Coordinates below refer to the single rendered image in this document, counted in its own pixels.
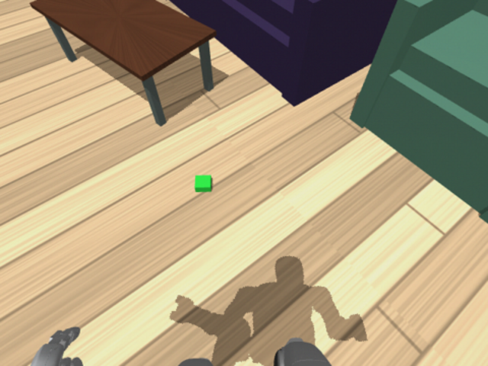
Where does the small box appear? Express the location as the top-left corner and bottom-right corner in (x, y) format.
(194, 175), (212, 192)

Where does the sofa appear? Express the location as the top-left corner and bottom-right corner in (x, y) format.
(169, 0), (397, 107)

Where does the coffee table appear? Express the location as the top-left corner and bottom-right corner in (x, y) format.
(30, 0), (217, 127)

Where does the left robot hand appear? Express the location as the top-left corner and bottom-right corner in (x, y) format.
(30, 327), (83, 366)

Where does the armchair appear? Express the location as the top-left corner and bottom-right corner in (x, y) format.
(349, 0), (488, 223)

